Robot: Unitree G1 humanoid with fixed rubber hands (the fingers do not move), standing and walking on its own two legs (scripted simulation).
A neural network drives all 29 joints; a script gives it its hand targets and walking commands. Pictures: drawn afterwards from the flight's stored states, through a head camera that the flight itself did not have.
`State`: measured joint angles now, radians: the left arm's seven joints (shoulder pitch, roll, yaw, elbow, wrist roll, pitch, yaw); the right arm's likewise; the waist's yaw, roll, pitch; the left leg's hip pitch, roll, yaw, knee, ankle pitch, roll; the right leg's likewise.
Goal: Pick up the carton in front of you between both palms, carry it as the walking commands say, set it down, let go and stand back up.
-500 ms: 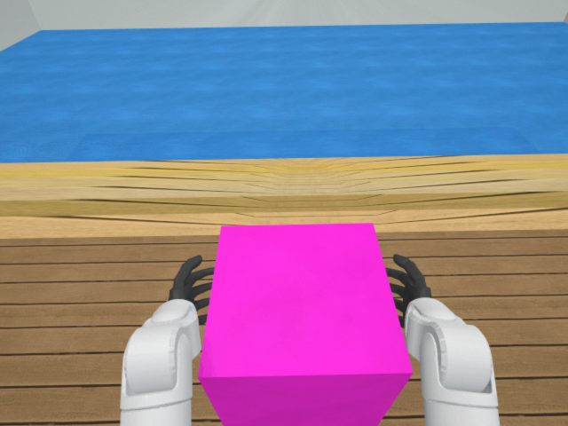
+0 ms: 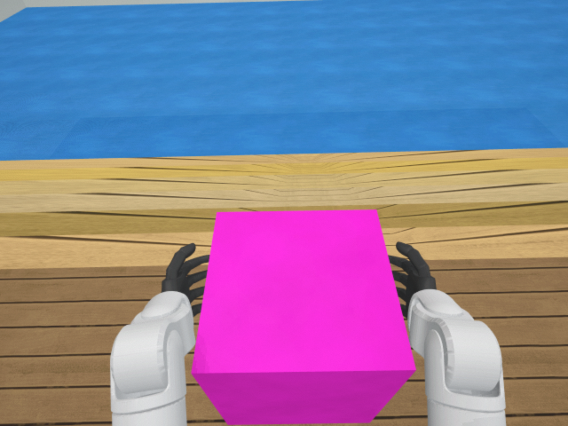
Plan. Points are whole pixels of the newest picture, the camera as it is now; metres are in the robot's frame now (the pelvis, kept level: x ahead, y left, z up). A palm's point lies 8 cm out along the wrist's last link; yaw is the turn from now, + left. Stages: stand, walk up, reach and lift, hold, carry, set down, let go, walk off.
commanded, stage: carry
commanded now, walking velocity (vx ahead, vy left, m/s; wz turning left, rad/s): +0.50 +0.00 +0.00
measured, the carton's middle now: (297, 323) +0.27 +0.01 +0.03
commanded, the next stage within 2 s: none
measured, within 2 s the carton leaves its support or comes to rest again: neither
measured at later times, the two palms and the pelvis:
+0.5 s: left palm (225, 142) +0.59 +0.15 +0.11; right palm (385, 140) +0.60 -0.15 +0.11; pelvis +0.33 -0.02 +0.01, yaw +2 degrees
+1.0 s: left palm (242, 48) +1.00 +0.16 +0.14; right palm (355, 44) +1.00 -0.14 +0.14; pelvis +0.65 +0.00 +0.00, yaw +0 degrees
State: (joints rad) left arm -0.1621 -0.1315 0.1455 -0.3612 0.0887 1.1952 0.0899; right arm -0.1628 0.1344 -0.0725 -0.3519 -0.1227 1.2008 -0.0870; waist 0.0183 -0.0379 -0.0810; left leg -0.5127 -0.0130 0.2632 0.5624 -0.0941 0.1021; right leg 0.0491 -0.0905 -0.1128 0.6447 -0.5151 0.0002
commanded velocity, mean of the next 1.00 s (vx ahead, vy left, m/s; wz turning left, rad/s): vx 0.50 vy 0.00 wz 0.00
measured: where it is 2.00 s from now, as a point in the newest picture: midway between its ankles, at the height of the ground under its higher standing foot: (297, 223)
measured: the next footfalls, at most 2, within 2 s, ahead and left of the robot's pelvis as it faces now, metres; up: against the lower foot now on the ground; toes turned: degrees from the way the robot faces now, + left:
right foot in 0.50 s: +0.51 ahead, -0.10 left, +0.00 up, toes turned -9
left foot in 1.00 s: +0.82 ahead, +0.08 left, +0.00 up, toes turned +8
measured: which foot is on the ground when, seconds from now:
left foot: down 0.00-0.54, up 0.56-0.98, down 1.00-1.00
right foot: down 0.00-0.00, up 0.02-0.48, down 0.50-1.00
